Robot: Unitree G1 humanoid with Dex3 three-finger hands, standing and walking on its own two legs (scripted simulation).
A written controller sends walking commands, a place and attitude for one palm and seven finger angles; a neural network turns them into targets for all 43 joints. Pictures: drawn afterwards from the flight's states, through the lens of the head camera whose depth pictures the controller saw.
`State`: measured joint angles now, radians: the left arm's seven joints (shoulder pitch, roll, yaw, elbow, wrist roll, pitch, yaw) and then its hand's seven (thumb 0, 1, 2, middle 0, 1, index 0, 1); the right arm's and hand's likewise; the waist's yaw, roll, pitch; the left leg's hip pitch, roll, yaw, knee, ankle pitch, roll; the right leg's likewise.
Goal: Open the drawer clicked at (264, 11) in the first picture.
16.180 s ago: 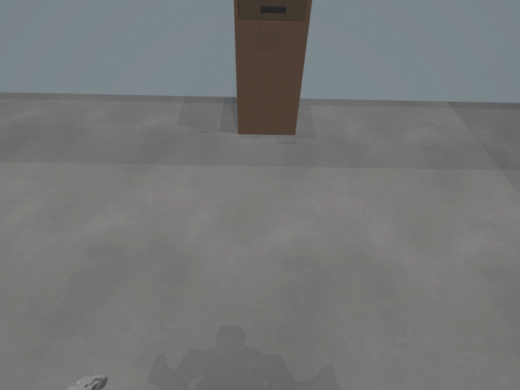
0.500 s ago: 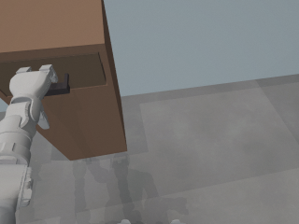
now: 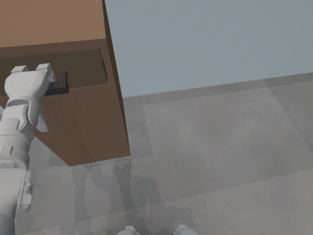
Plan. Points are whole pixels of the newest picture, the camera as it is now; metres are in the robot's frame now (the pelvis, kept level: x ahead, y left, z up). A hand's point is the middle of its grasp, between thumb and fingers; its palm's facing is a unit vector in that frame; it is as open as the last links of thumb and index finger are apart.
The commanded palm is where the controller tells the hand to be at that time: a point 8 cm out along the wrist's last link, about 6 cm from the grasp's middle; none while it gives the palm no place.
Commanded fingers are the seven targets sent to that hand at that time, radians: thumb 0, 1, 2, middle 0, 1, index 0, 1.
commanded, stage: lower the fingers behind the handle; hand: left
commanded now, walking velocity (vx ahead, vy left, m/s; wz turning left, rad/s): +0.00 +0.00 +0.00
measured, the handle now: (45, 83) +0.52 +0.31 +0.04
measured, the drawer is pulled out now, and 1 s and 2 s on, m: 0.00 0.00 0.02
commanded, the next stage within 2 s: close the thumb around the handle in 0.48 s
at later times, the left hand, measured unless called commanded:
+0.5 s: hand (46, 102) +0.46 +0.30 +0.02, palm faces -0.07 -0.02 -1.00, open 13.9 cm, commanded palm +0.45 +0.29 +0.07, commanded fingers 0.00 -0.50 0.30 -0.30 -1.20 -0.30 -1.20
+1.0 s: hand (44, 104) +0.46 +0.31 +0.02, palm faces -0.04 -0.02 -1.00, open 9.0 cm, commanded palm +0.45 +0.30 +0.07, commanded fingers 0.00 0.73 0.83 -0.39 -1.33 -0.39 -1.33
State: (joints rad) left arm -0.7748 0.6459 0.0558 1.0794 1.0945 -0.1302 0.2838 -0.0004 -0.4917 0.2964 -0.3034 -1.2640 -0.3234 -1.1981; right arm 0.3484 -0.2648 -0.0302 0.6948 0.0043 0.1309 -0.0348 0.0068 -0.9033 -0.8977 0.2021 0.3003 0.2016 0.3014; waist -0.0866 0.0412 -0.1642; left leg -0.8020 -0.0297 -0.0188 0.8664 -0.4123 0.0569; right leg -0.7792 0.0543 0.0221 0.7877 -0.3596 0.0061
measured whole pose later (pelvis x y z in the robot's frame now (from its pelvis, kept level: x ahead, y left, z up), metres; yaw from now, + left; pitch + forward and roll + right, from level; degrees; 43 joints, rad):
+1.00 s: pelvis +0.01 +0.00 +0.00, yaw +0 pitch +21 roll -3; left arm -0.72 0.61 0.08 1.04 1.09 -0.12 0.32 0.00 0.21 0.60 -0.35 -1.27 -0.37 -1.27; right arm 0.32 -0.27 -0.04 0.70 -0.01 0.13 -0.02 0.01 -0.90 -0.90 0.20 0.30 0.20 0.30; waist -0.08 0.04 -0.17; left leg -0.83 -0.03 -0.02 0.90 -0.44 0.06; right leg -0.80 0.06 0.02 0.81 -0.38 0.01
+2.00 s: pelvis +0.01 +0.01 +0.00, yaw +0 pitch +19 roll -3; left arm -0.60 0.54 0.03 0.90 1.09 -0.08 0.33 0.00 0.66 0.80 -0.33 -1.34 -0.37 -1.34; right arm 0.26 -0.25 -0.04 0.68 -0.01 0.13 -0.02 0.01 -0.90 -0.90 0.20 0.30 0.20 0.30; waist -0.05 0.05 -0.16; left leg -0.75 -0.04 -0.02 0.87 -0.44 0.07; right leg -0.72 0.04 0.01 0.78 -0.38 0.02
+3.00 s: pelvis +0.03 +0.01 +0.01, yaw +2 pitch +16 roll -3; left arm -0.34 0.46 -0.03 0.60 1.07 0.01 0.33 0.01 0.67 0.81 -0.32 -1.35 -0.36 -1.34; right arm 0.17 -0.25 -0.04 0.64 0.00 0.10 -0.04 0.01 -0.90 -0.90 0.20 0.30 0.20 0.30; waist 0.02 0.04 -0.15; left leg -0.64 -0.05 -0.03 0.82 -0.44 0.06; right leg -0.61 0.03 0.00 0.74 -0.40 0.01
